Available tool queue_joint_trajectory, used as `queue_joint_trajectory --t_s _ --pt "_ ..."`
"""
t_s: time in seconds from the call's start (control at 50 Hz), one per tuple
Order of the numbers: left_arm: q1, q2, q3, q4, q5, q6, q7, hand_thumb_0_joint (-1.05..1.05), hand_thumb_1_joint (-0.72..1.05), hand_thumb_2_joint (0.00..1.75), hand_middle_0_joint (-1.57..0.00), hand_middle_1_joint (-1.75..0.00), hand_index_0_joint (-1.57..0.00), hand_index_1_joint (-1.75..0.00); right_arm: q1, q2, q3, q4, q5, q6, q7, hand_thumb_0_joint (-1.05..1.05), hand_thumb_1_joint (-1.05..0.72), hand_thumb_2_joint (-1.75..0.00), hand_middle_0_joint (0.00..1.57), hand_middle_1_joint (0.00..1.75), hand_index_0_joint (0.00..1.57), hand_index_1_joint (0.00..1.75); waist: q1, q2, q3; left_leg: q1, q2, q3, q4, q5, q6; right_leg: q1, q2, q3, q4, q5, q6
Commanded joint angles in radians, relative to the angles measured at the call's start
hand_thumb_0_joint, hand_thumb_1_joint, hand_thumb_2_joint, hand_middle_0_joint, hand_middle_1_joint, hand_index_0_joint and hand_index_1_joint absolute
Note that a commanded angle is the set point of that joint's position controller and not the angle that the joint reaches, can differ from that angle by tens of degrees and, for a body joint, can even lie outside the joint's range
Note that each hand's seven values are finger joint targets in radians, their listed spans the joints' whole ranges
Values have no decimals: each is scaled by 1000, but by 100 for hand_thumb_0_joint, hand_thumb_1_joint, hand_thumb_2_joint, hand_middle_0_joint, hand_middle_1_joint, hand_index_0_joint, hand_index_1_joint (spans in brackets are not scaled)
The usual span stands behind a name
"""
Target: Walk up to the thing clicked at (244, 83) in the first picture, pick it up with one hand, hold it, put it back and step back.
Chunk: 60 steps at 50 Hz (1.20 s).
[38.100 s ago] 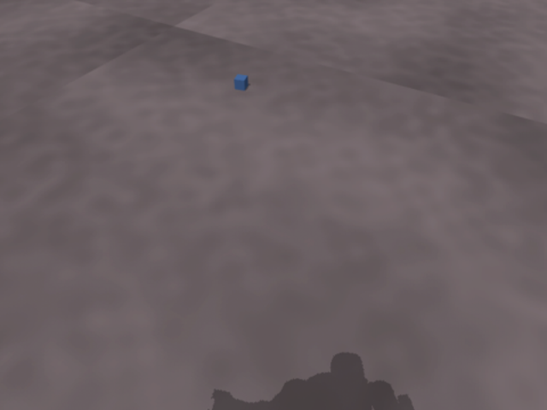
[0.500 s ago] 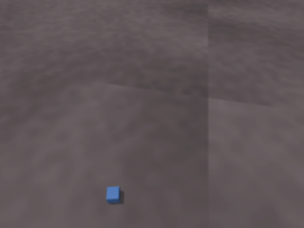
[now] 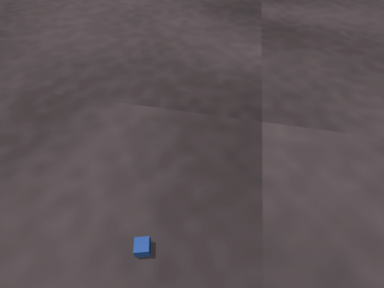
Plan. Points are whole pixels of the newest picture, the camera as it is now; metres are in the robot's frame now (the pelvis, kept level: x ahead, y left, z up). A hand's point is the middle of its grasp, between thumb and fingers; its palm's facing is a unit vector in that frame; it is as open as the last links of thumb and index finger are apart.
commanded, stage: stand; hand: left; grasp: from above
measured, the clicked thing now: (142, 246) +0.43 +0.26 -0.74
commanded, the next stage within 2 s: step back in 0.84 s
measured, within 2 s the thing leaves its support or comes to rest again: neither
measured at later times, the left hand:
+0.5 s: hand out of the picture +0.08 +0.25 -0.16, palm faces +0.01 -0.94 -0.34, open 7.4 cm
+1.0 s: hand out of the picture +0.08 +0.27 -0.16, palm faces +0.01 -0.93 -0.37, open 7.4 cm
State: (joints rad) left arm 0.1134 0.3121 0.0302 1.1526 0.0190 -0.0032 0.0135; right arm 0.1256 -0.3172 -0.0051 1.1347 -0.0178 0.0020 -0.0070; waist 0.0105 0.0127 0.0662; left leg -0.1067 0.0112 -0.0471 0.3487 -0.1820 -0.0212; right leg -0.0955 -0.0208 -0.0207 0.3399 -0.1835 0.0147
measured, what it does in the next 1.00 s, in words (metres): stands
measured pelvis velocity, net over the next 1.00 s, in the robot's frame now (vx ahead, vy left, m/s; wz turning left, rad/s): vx -0.02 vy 0.00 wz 0.00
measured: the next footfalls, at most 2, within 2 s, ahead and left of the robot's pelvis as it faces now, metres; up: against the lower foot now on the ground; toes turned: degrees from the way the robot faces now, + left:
right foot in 1.60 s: -0.14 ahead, -0.09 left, +0.00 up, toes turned -3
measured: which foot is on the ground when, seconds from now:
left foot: down 0.00-1.00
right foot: down 0.00-1.00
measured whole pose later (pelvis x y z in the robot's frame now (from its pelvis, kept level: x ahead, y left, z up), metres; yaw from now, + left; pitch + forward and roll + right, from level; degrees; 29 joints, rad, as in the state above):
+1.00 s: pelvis -0.02 +0.00 -0.01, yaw +0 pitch -2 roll -1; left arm 0.07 0.36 0.05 1.05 -0.01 0.01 0.01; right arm 0.06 -0.38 -0.03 1.06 0.01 0.03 0.01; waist -0.01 0.02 0.15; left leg -0.24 0.01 -0.05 0.51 -0.23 -0.01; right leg -0.22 -0.01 -0.03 0.47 -0.22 0.00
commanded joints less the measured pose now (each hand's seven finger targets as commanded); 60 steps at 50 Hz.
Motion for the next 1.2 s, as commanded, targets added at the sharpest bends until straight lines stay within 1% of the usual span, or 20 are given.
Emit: queue_joint_trajectory --t_s 0.0,0.28,0.36,0.6,0.68,0.8,0.82,0.86,0.9,0.98,1.0,1.02,1.04,1.06,1.08,1.1,1.12,1.14,1.16,1.18 --pt "-38 211 38 -54 -4 -19 7 0 90 90 -20 -30 -20 -30 -30 -196 -36 -57 1 -26 -16 0 -90 -90 20 30 20 30 -6 -6 -50 -18 100 -71 -65 104 37 8 -100 80 -59 69 -24" --pt "-40 214 33 -61 -5 -21 5 0 90 90 -20 -30 -20 -30 -42 -216 -36 -57 1 -28 -14 0 -90 -90 20 30 20 30 -6 -10 -83 10 107 -63 -49 180 38 21 -107 75 -54 144 -24" --pt "-43 221 34 -59 -7 -20 5 0 90 90 -20 -30 -20 -30 -42 -215 -35 -55 2 -25 -14 0 -90 -90 20 30 20 30 -9 -11 -63 -7 103 -64 -60 131 37 18 -105 78 -61 110 -23" --pt "-46 228 32 -71 -7 -25 4 0 90 90 -20 -30 -20 -30 -46 -218 -37 -59 3 -26 -10 0 -90 -90 20 30 20 30 -9 -7 -74 -8 105 -60 -63 145 34 30 -109 82 -58 127 -29" --pt "-42 224 29 -76 -7 -27 3 0 90 90 -20 -30 -20 -30 -50 -225 -39 -61 3 -28 -10 0 -90 -90 20 30 20 30 -7 -8 -93 11 109 -59 -48 187 37 37 -111 78 -51 174 -30" --pt "-45 227 30 -74 -8 -24 1 0 90 90 -20 -30 -20 -30 -41 -220 -33 -59 3 -26 -7 0 -90 -90 20 30 20 30 -9 0 -56 -24 103 -62 -75 106 35 21 -106 81 -63 99 -28" --pt "-49 309 71 -95 -26 -15 6 0 90 90 -20 -30 -20 -30 -84 -287 -58 -78 12 -8 -1 0 -90 -90 20 30 20 30 -9 -16 49 -98 85 -70 33 262 58 -70 -99 96 19 272 -38" --pt "-31 293 76 -118 -31 -9 12 0 90 90 -20 -30 -20 -30 -54 -263 -58 -96 23 1 1 0 -90 -90 20 30 20 30 -17 -15 -2 -96 76 -49 82 291 63 -49 -101 86 48 305 -59" --pt "-34 291 78 -148 -28 -6 13 0 90 90 -20 -30 -20 -30 -36 -270 -67 -113 27 6 2 0 -90 -90 20 30 20 30 -25 -29 -105 -69 72 -42 153 331 82 -29 -113 98 94 326 -93" --pt "-70 310 85 -209 -18 9 11 0 90 90 -20 -30 -20 -30 -14 -261 -77 -148 25 24 5 0 -90 -90 20 30 20 30 -30 -86 -164 -89 11 -3 299 172 76 -77 -200 177 90 296 -166" --pt "-78 318 89 -223 -13 12 11 0 90 90 -20 -30 -20 -30 -11 -254 -78 -155 23 29 7 0 -90 -90 20 30 20 30 -26 -117 -166 -83 -15 15 354 93 68 -108 -233 199 77 302 -188" --pt "-111 333 93 -242 -7 16 12 0 90 90 -20 -30 -20 -30 10 -247 -82 -163 19 37 11 0 -90 -90 20 30 20 30 -34 -176 -154 -91 -48 26 441 -73 65 -157 -278 230 58 289 -219" --pt "-136 340 94 -260 1 18 12 0 90 90 -20 -30 -20 -30 40 -238 -85 -167 15 42 15 0 -90 -90 20 30 20 30 -44 -208 -143 -94 -55 21 478 -213 68 -192 -309 243 67 286 -245" --pt "-163 346 95 -278 5 21 11 0 90 90 -20 -30 -20 -30 79 -245 -90 -167 12 46 19 0 -90 -90 20 30 20 30 -59 -230 -135 -68 -46 9 498 -266 73 -260 -320 243 76 248 -248" --pt "-184 344 93 -295 7 23 11 0 90 90 -20 -30 -20 -30 110 -252 -95 -170 15 43 23 0 -90 -90 20 30 20 30 -78 -228 -129 -49 -24 -14 448 -238 83 -289 -304 225 110 207 -221" --pt "-186 328 88 -301 3 28 12 0 90 90 -20 -30 -20 -30 113 -263 -99 -169 14 39 24 0 -90 -90 20 30 20 30 -78 -190 -111 -61 -5 -18 391 -97 93 -296 -245 177 182 149 -184" --pt "-175 295 81 -308 -3 33 14 0 90 90 -20 -30 -20 -30 107 -285 -102 -178 8 31 21 0 -90 -90 20 30 20 30 -74 -62 -85 -128 83 -116 210 113 116 -271 -128 103 327 48 -123" --pt "-150 239 71 -313 -16 39 17 0 90 90 -20 -30 -20 -30 66 -351 -114 -195 0 21 17 0 -90 -90 20 30 20 30 -59 149 -47 -148 224 -325 20 347 150 -324 67 43 514 -160 -56" --pt "-109 232 76 -308 -11 49 28 0 90 90 -20 -30 -20 -30 59 -382 -122 -207 -12 12 12 0 -90 -90 20 30 20 30 -44 164 -61 -105 286 -430 -9 424 182 -376 127 150 630 -435 -54" --pt "-63 243 75 -301 -9 53 32 0 90 90 -20 -30 -20 -30 37 -381 -120 -215 -15 8 5 0 -90 -90 20 30 20 30 -23 117 -62 -99 302 -389 28 525 207 -384 125 184 732 -466 -52"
